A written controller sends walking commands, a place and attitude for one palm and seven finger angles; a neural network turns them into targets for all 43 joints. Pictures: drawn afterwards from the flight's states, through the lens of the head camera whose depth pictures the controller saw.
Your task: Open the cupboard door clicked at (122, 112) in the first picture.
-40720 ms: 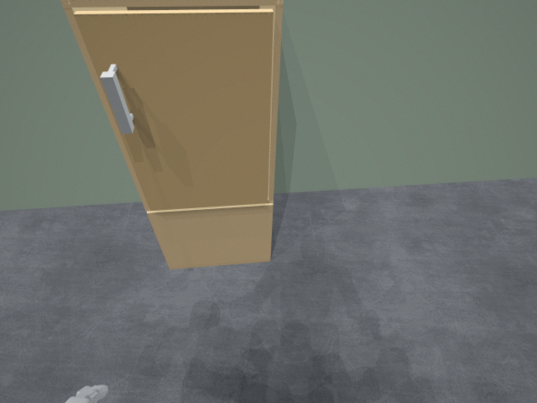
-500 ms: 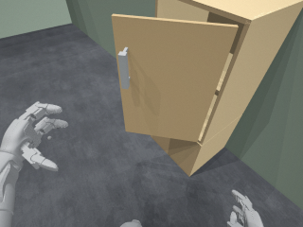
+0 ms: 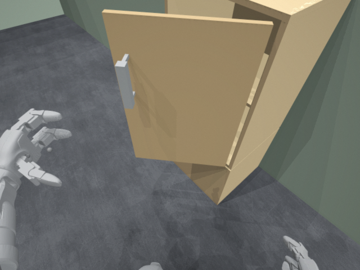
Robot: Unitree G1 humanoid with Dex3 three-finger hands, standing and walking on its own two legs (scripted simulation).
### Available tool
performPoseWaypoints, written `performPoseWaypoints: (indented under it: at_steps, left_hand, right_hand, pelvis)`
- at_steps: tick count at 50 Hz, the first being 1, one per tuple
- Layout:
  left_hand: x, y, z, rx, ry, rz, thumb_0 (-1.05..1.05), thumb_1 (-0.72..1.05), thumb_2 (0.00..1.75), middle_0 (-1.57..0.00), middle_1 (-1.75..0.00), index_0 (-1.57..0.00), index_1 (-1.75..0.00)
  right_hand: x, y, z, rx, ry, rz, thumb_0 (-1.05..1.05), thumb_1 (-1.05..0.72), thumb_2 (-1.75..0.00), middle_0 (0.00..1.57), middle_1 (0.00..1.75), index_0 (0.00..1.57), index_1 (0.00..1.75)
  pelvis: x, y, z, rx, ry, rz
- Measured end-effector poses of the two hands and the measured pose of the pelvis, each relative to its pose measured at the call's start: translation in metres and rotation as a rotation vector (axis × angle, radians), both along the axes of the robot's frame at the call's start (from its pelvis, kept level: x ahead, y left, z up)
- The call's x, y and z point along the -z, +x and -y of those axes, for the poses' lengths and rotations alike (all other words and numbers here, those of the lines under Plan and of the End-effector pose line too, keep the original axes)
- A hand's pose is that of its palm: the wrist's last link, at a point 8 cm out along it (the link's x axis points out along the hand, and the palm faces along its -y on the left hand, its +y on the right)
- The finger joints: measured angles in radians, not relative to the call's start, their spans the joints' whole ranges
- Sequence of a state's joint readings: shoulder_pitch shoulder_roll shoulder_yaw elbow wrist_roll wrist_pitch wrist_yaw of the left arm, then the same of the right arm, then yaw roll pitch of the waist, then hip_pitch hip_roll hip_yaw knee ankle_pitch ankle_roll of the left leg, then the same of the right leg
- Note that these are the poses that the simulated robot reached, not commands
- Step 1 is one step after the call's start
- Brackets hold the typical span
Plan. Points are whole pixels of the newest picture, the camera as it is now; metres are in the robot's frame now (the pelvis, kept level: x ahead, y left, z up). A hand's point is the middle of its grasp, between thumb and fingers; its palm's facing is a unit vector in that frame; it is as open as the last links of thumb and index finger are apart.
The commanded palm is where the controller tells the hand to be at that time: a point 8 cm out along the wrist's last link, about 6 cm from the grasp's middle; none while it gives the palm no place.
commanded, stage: move the hooked fingers beside the handle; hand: left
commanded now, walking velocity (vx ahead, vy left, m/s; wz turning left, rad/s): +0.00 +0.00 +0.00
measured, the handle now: (127, 81) +0.57 +0.19 +0.10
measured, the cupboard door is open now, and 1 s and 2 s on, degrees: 42 42 42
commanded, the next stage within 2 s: none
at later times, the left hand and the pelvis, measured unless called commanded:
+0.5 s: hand (75, 120) +0.40 +0.27 +0.11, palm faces -0.04 -1.00 +0.00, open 14.0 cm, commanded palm +0.39 +0.32 +0.11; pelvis +0.00 +0.02 +0.00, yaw +1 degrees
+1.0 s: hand (95, 94) +0.49 +0.25 +0.11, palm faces -0.03 -1.00 +0.00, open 14.0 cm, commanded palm +0.49 +0.30 +0.10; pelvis +0.01 +0.00 -0.02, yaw -2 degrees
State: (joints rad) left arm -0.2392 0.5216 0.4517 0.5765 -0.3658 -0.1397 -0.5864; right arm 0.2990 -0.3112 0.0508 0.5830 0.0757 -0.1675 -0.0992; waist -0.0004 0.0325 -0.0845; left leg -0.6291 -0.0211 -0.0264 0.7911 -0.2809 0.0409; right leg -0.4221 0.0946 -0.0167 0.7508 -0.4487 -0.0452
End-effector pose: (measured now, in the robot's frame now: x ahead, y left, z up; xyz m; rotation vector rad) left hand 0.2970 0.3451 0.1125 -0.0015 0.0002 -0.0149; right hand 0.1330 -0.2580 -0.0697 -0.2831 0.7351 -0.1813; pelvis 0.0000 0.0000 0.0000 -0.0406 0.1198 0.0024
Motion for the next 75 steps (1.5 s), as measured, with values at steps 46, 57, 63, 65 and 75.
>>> performPoseWaypoints:
  at_steps: [46,57,63,65,75]
  left_hand:
    - [-0.002,0.167,0.037,0.016,0.003,-0.022,-0.01,-0.50,0.30,-0.30,-1.20,-0.30,-1.20]
    - [-0.001,0.199,0.041,0.004,-0.003,-0.032,-0.01,-0.50,0.30,-0.30,-1.20,-0.30,-1.20]
    - [0.000,0.212,0.038,0.001,0.000,-0.031,-0.01,-0.50,0.30,-0.30,-1.20,-0.30,-1.20]
    - [0.003,0.213,0.037,0.006,0.005,-0.038,-0.01,-0.50,0.30,-0.30,-1.20,-0.30,-1.20]
    - [0.011,0.207,0.022,-0.011,0.004,-0.025,-0.01,-0.50,0.30,-0.30,-1.20,-0.30,-1.20]
  right_hand:
    - [0.032,-0.139,0.015,0.232,-0.035,-0.514,0.01,-0.91,-0.90,0.21,0.30,0.21,0.30]
    - [0.036,-0.152,0.014,0.267,-0.026,-0.590,0.01,-0.91,-0.90,0.21,0.30,0.21,0.30]
    - [0.037,-0.152,0.011,0.277,-0.023,-0.608,0.01,-0.91,-0.90,0.21,0.30,0.21,0.30]
    - [0.037,-0.151,0.010,0.278,-0.018,-0.615,0.00,-0.91,-0.90,0.21,0.30,0.21,0.30]
    - [0.035,-0.133,0.007,0.265,-0.018,-0.608,0.00,-0.90,-0.90,0.21,0.30,0.21,0.30]
  pelvis:
    - [0.014,0.003,-0.007,0.018,-0.018,-0.147]
    - [0.020,0.007,-0.002,0.025,-0.026,-0.199]
    - [0.022,0.012,-0.003,0.035,-0.027,-0.228]
    - [0.022,0.014,-0.003,0.038,-0.026,-0.231]
    - [0.022,0.023,-0.007,0.035,-0.032,-0.228]
